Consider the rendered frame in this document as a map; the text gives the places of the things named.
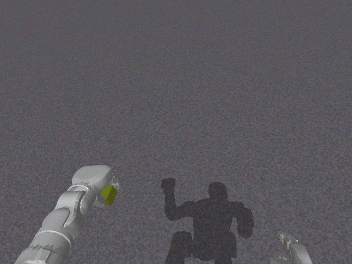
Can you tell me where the cube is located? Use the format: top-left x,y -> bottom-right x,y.
100,185 -> 117,205

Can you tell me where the left robot hand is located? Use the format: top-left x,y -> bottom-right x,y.
72,165 -> 122,208

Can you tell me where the right robot hand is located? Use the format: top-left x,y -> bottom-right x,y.
270,231 -> 313,264

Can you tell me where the left robot arm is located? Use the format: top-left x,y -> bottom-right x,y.
14,183 -> 96,264

